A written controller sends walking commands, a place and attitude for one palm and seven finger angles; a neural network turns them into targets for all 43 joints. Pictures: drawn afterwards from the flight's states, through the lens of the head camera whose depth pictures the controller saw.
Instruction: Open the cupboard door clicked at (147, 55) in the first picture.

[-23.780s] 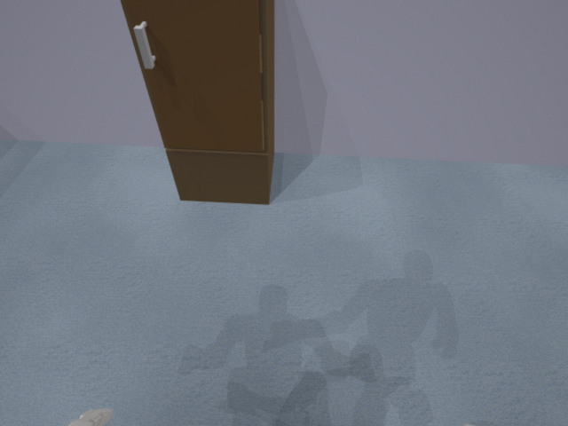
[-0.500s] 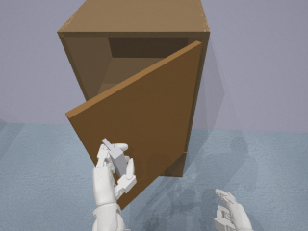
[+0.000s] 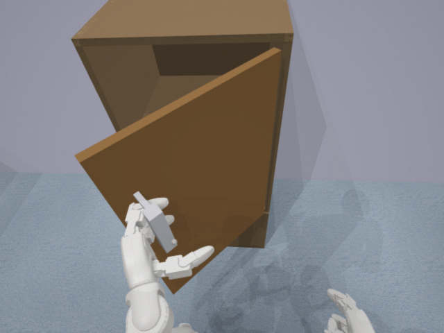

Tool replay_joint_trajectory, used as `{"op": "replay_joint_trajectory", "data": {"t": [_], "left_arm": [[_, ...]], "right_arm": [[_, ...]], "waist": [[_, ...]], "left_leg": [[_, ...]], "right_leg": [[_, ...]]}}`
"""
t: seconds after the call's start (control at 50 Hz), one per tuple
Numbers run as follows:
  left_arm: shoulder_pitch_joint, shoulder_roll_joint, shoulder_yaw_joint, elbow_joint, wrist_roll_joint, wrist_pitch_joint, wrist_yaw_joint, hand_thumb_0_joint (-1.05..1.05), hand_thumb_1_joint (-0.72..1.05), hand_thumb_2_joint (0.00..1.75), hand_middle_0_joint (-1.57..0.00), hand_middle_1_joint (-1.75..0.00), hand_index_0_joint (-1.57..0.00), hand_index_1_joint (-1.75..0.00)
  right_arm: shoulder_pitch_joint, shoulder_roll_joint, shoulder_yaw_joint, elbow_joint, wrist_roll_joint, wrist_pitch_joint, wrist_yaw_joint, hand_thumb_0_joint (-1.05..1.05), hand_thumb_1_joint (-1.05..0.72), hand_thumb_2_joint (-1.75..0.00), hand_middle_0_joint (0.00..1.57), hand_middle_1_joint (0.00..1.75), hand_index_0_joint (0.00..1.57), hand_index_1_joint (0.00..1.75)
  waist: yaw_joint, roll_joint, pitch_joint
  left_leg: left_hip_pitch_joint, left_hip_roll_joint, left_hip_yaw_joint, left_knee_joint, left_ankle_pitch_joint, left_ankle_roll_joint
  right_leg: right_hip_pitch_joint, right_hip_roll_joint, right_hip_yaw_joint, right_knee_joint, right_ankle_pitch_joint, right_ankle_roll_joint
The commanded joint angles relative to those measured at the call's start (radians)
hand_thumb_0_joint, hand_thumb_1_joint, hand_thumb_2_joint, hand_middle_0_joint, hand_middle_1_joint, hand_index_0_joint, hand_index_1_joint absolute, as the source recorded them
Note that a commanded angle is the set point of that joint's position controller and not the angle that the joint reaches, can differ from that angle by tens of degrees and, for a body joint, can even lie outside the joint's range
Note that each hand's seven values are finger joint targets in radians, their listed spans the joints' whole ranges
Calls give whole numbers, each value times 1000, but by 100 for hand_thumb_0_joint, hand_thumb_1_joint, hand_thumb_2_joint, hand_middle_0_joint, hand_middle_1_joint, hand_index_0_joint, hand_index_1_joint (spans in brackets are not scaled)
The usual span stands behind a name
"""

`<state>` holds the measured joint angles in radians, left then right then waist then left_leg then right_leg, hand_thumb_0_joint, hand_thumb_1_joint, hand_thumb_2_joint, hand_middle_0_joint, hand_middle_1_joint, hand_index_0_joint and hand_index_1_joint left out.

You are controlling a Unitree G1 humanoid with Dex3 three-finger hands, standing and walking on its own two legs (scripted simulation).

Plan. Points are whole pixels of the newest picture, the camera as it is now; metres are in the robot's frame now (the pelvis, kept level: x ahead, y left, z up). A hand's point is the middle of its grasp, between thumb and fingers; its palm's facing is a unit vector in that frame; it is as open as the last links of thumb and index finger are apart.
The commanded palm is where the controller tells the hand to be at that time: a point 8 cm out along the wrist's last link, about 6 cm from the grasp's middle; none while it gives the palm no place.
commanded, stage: open thumb and fingers to let go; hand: left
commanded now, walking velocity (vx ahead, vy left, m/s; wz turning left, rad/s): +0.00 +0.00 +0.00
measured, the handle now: (154, 221) +0.30 +0.13 +0.06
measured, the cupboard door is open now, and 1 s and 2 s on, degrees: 47 48 47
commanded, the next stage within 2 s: slide the hand sideways off the handle in 0.34 s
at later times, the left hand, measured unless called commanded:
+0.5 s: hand (171, 246) +0.26 +0.09 +0.06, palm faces +0.23 -0.97 -0.02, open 15.1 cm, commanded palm +0.22 +0.15 +0.06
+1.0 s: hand (150, 276) +0.21 +0.12 +0.06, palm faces -0.13 -0.99 +0.01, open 16.2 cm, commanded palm +0.19 +0.18 +0.06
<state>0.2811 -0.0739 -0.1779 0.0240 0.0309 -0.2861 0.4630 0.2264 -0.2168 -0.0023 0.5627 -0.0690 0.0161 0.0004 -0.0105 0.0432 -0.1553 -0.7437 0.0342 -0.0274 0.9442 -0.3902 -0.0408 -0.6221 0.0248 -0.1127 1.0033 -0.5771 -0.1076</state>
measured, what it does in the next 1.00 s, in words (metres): shifts its weight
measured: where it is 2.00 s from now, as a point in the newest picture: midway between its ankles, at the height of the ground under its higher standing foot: outside the picture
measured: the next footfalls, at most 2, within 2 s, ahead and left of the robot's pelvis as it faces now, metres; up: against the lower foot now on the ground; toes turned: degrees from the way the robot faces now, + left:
none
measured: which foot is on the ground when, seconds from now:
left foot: down 0.00-1.00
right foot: down 0.00-1.00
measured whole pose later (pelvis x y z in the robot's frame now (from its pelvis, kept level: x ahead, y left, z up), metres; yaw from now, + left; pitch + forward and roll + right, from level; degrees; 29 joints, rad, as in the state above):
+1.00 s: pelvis -0.01 +0.06 -0.01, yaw -3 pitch +11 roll -1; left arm 0.44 0.09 -0.23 -0.17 -0.04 -0.31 0.06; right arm 0.26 -0.21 0.03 0.41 -0.01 -0.01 0.01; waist -0.02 0.05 -0.13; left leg -0.82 0.03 0.02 1.06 -0.44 0.01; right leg -0.68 0.01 -0.06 1.06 -0.57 -0.03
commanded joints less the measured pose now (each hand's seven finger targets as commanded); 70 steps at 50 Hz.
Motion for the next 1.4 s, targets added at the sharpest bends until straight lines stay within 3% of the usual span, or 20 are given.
{"op": "replay_joint_trajectory", "data": {"t": [0.0, 0.14, 0.3, 0.42, 0.44, 0.46, 0.48, 0.5, 0.52, 0.56, 0.62, 0.68, 0.7, 0.8, 0.86, 1.02, 1.14, 1.2, 1.22, 1.38], "left_arm": [[-98, 0, 7, -211, 24, -78, 10, 0, -50, 30, -27, -105, -27, -105], [-163, 1, 10, -217, 22, -79, 20, 0, -50, 30, -22, -70, -22, -70], [-136, -16, 2, -193, 42, -56, 47, 0, -50, 30, -15, -30, -15, -30], [-167, -51, -31, -195, 49, -41, 65, 0, -50, 30, -15, -30, -15, -30], [-161, 59, -200, -197, 131, -76, -132, 0, -50, 30, -15, -30, -15, -30], [-195, 124, -125, -267, 89, -116, -245, 0, -50, 30, -15, -30, -15, -30], [-197, 161, -116, -303, 67, -138, -334, 0, -50, 30, -15, -30, -15, -30], [-185, 165, -119, -318, 32, -148, -412, 0, -50, 30, -15, -30, -15, -30], [-153, 147, -134, -312, -13, -150, -480, 0, -50, 30, -15, -30, -15, -30], [-106, 92, -130, -322, -109, -133, -533, 0, -50, 30, -15, -30, -15, -30], [-58, 79, -70, -290, -159, -101, -480, 0, -50, 30, -15, -30, -15, -30], [-26, 114, -39, -322, -106, -100, -406, 0, -50, 30, -15, -30, -15, -30], [18, 131, -30, -332, -87, -99, -389, 0, -50, 30, -15, -30, -15, -30], [53, 164, -18, -367, -49, -99, -364, 0, -50, 30, -15, -30, -15, -30], [56, 150, -37, -410, -57, -107, -373, 0, -50, 30, -15, -30, -15, -30], [163, 171, -3, -457, -90, -103, -395, 0, -50, 30, -15, -30, -15, -30], [263, 216, 53, -491, -109, -110, -426, 0, -50, 30, -15, -30, -15, -30], [277, 248, 91, -492, -125, -114, -447, 0, -50, 30, -15, -30, -15, -30], [273, 230, 73, -504, -131, -119, -458, 0, -50, 30, -15, -30, -15, -30], [369, 286, 176, -512, -199, -130, -532, 0, -50, 30, -15, -30, -15, -30]], "right_arm": [[-91, -61, -25, -170, 7, -59, -7, 0, -90, -90, 20, 30, 20, 30], [-98, -58, -24, -166, 8, -55, -12, 0, -90, -90, 20, 30, 20, 30], [-105, -53, -20, -177, 6, -52, -12, 0, -90, -90, 20, 30, 20, 30], [-119, -52, -14, -182, 5, -54, -9, 0, -90, -90, 20, 30, 20, 30], [-75, -98, -7, -165, 23, -51, 3, 0, -90, -90, 20, 30, 20, 30], [-67, -86, -17, -192, 25, -51, -1, 0, -90, -90, 20, 30, 20, 30], [-66, -91, -19, -201, 29, -54, -7, 0, -90, -90, 20, 30, 20, 30], [-56, -93, -21, -211, 38, -57, -8, 0, -90, -90, 20, 30, 20, 30], [-52, -90, -17, -227, 48, -65, -9, 0, -90, -90, 20, 30, 20, 30], [-56, -84, -14, -260, 69, -82, -13, 0, -90, -90, 20, 30, 20, 30], [-66, -91, -14, -272, 75, -100, -15, 0, -90, -90, 20, 30, 20, 30], [-51, -93, -21, -284, 66, -101, -6, 0, -90, -90, 20, 30, 20, 30], [-52, -92, -23, -293, 62, -100, -1, 0, -90, -90, 20, 30, 20, 30], [-48, -92, -19, -312, 60, -84, 7, 0, -90, -90, 20, 30, 20, 30], [-47, -90, -17, -321, 62, -86, 5, 0, -90, -90, 20, 30, 20, 30], [-39, -93, -17, -334, 66, -93, -2, 0, -90, -90, 20, 30, 20, 30], [-30, -92, -22, -340, 67, -94, -5, 0, -90, -90, 20, 30, 20, 30], [-35, -94, -26, -337, 71, -93, -11, 0, -90, -90, 20, 30, 20, 30], [-35, -93, -24, -340, 70, -96, -12, 0, -90, -90, 20, 30, 20, 30], [-43, -88, -36, -330, 81, -96, -27, 0, -90, -90, 20, 30, 20, 30]], "waist": [[-4, -166, -161], [-7, -153, -164], [3, -151, -158], [1, -116, -155], [-83, -160, -90], [-44, -124, -159], [-41, -78, -202], [-46, -35, -221], [-49, -41, -207], [-40, -52, -176], [-21, -116, -121], [-9, -111, -142], [8, -76, -160], [-3, -73, -119], [-6, -31, -130], [-2, -50, -133], [10, -45, -147], [8, -58, -124], [-1, -47, -127], [12, -64, -126]], "left_leg": [[95, -49, -7, -9, 140, 54], [100, -51, -3, -10, 124, 53], [131, -48, 3, -24, 136, 56], [147, -46, 2, -26, 127, 56], [136, -52, 5, -18, 137, 74], [132, -52, 5, -8, 156, 78], [153, -52, 9, 0, 169, 79], [178, -51, 11, 2, 189, 80], [186, -50, 6, 0, 184, 79], [197, -45, 2, -18, 146, 75], [176, -39, -8, -36, 90, 68], [170, -37, -6, -37, 101, 66], [171, -38, -3, -36, 121, 67], [139, -33, -2, -32, 78, 67], [152, -32, -4, -36, 50, 63], [145, -30, -10, -28, 67, 62], [129, -33, -3, -10, 102, 62], [104, -36, -1, 3, 93, 64], [108, -37, 0, 9, 94, 65], [62, -43, 3, 37, 99, 59]], "right_leg": [[103, -94, 218, -241, 610, 147], [91, -96, 219, -247, 558, 145], [60, -67, 163, -231, 501, 127], [14, -48, 127, -214, 417, 111], [-46, -43, 146, -192, 477, 120], [-2, -47, 149, -171, 514, 112], [19, -51, 160, -162, 543, 109], [25, -49, 155, -156, 546, 101], [17, -48, 150, -160, 536, 103], [0, -33, 123, -181, 444, 99], [-40, -18, 93, -193, 316, 98], [-51, -14, 80, -161, 302, 91], [-43, -13, 80, -146, 314, 85], [-78, -6, 81, -141, 260, 81], [-98, -3, 74, -134, 221, 80], [-93, 6, 65, -122, 244, 83], [-77, 8, 67, -104, 295, 84], [-75, 9, 80, -114, 293, 86], [-86, 7, 79, -110, 298, 88], [-51, -2, 110, -118, 355, 105]]}}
